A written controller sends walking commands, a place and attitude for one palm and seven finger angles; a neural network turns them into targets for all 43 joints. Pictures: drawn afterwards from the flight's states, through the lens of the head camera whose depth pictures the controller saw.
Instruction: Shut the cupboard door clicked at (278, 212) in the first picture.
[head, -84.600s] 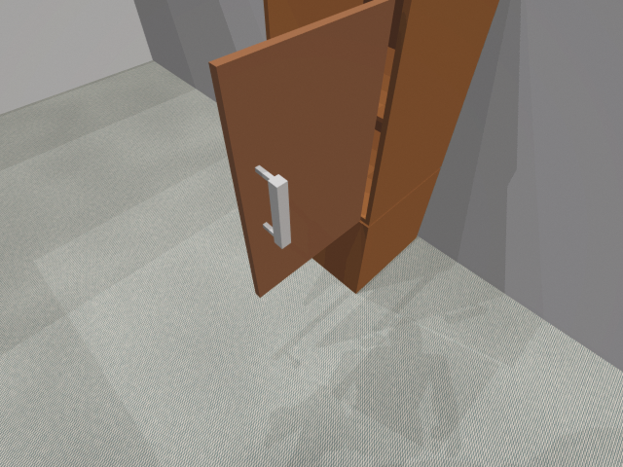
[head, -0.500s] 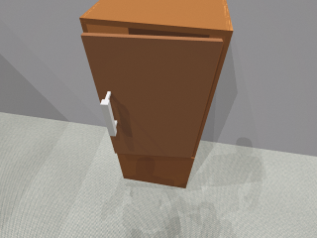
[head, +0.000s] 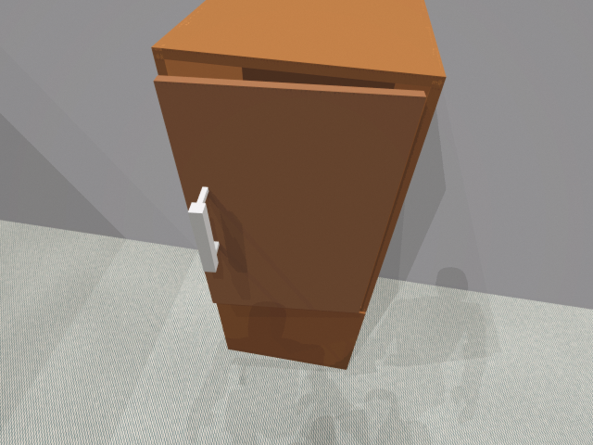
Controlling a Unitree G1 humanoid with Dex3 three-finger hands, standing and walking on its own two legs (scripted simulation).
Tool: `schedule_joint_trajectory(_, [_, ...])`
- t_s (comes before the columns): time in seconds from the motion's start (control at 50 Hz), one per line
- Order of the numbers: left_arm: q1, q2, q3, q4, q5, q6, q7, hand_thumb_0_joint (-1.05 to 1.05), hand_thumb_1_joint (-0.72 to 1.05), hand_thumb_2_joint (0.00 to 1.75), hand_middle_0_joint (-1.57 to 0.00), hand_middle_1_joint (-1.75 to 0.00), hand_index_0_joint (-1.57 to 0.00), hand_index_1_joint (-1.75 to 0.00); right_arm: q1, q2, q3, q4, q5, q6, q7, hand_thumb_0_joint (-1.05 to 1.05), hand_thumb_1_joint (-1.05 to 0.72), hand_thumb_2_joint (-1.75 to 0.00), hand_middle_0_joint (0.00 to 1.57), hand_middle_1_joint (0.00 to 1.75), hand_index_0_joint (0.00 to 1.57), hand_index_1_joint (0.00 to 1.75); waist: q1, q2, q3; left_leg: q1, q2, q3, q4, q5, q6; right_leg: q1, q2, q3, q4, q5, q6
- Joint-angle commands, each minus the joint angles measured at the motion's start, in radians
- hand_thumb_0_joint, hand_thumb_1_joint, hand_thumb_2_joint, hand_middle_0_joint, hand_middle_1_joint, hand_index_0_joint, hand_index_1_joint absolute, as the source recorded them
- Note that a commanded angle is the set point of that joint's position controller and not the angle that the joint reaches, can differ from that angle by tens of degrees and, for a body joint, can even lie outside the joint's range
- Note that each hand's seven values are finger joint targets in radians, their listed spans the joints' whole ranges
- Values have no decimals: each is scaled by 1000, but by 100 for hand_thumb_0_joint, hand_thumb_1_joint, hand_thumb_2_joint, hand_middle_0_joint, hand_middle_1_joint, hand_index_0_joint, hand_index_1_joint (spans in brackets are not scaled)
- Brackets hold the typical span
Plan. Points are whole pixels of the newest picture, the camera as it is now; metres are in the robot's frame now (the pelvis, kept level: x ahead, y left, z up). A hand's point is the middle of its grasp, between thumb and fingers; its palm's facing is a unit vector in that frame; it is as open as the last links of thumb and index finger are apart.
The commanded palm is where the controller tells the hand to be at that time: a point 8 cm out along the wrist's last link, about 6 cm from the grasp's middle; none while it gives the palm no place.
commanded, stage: come to a stop and stand still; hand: left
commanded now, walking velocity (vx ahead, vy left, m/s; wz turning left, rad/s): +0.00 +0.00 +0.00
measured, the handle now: (207, 230) +0.48 +0.20 -0.03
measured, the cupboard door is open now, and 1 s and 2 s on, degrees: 6 6 6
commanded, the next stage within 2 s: look again from close up in 1.06 s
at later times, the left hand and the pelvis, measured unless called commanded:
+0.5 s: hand out of the picture +0.02 +0.18 -0.18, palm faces -0.01 -0.98 -0.22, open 7.4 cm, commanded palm none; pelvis +0.00 +0.01 -0.01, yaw -2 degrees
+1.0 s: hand out of the picture -0.03 +0.15 -0.17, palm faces -0.02 -0.97 -0.22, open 7.4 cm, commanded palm none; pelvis -0.03 -0.03 +0.00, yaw -2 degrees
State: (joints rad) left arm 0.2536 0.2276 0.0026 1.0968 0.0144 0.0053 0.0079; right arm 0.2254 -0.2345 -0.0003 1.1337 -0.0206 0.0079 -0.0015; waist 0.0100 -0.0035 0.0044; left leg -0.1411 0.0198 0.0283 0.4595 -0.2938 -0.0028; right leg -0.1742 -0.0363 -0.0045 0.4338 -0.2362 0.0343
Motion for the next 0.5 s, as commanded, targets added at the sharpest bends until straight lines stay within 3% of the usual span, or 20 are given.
schedule_joint_trajectory(0.0, [56, 119, 33, -31, 4, -15, 12, 0, 90, 90, -20, -30, -20, -30, 52, -87, -16, -33, 2, -27, -9, 0, -90, -90, 20, 30, 20, 30, -3, -23, 79, -69, 51, -24, -49, 86, 14, -25, -103, 98, -63, -26, -82])
schedule_joint_trajectory(0.04, [55, 69, 20, -26, 4, -16, 19, 0, 90, 90, -20, -30, -20, -30, 86, -84, -15, -12, 7, -34, -19, 0, -90, -90, 20, 30, 20, 30, -10, 30, 65, -15, 99, -63, -75, 275, 27, -33, -61, 25, 17, 112, -54])
schedule_joint_trajectory(0.06, [69, 47, 13, -16, 3, -15, 25, 0, 90, 90, -20, -30, -20, -30, 96, -85, -16, -5, 8, -38, -25, 0, -90, -90, 20, 30, 20, 30, -5, 57, 54, 2, 116, -68, -71, 431, 33, -12, -54, 4, 35, 160, -43])
schedule_joint_trajectory(0.1, [96, 34, 10, 1, -2, -15, 36, 0, 90, 90, -20, -30, -20, -30, 104, -71, -16, 7, 11, -41, -39, 0, -90, -90, 20, 30, 20, 30, -1, 67, 46, 28, 117, -56, -38, 725, 24, 36, -58, 5, 28, 297, -33])
schedule_joint_trajectory(0.18, [124, 23, 18, 8, -6, -6, 48, 0, 90, 90, -20, -30, -20, -30, 129, -48, -32, 13, 17, -38, -56, 0, -90, -90, 20, 30, 20, 30, -6, 68, 18, 96, 124, -52, -31, 874, 15, 47, -58, -11, 41, 358, -27])
schedule_joint_trajectory(0.28, [116, 2, 33, -24, -1, 7, 46, 0, 90, 90, -20, -30, -20, -30, 135, -26, -57, -6, 17, -24, -65, 0, -90, -90, 20, 30, 20, 30, -12, 47, 24, 78, 143, -58, -36, 742, 42, -5, -51, -18, 68, 308, -24])
schedule_joint_trajectory(0.36, [115, -11, 34, -35, 4, 9, 41, 0, 90, 90, -20, -30, -20, -30, 111, -1, -60, -18, 12, -21, -58, 0, -90, -90, 20, 30, 20, 30, -4, 42, 34, -21, 123, -58, -61, 426, 44, 8, -59, 1, 41, 261, -28])
schedule_joint_trajectory(0.38, [117, -9, 32, -34, 5, 5, 41, 0, 90, 90, -20, -30, -20, -30, 108, 11, -59, -19, 12, -24, -55, 0, -90, -90, 20, 30, 20, 30, -2, 36, 20, -26, 113, -52, -59, 403, 40, 27, -68, 5, 30, 290, -31])
schedule_joint_trajectory(0.4, [130, 49, 29, -15, 12, -13, 77, 0, 90, 90, -20, -30, -20, -30, 75, -58, -56, -92, 30, -33, -46, 0, -90, -90, 20, 30, 20, 30, -10, 3, -31, -7, 131, -30, 119, 744, 0, -7, -96, 30, 65, 577, -32])
schedule_joint_trajectory(0.42, [125, 52, 34, -59, 4, -26, 70, 0, 90, 90, -20, -30, -20, -30, 113, -21, -54, -115, 14, -38, -35, 0, -90, -90, 20, 30, 20, 30, -14, 42, -92, -28, 95, -37, 89, 496, 10, 44, -95, 16, 119, 421, -59])
schedule_joint_trajectory(0.44, [104, 31, 25, -64, 3, -21, 62, 0, 90, 90, -20, -30, -20, -30, 119, -18, -45, -122, 12, -40, -33, 0, -90, -90, 20, 30, 20, 30, -15, 73, -83, -37, 116, -50, 43, 420, 23, 2, -71, 8, 126, 236, -67])
schedule_joint_trajectory(0.48, [85, 8, 16, -73, 2, -21, 49, 0, 90, 90, -20, -30, -20, -30, 121, -10, -35, -140, 4, -46, -36, 0, -90, -90, 20, 30, 20, 30, -7, 203, -43, -41, 138, -75, -1, 514, 51, -31, -31, -19, 128, 104, -67])
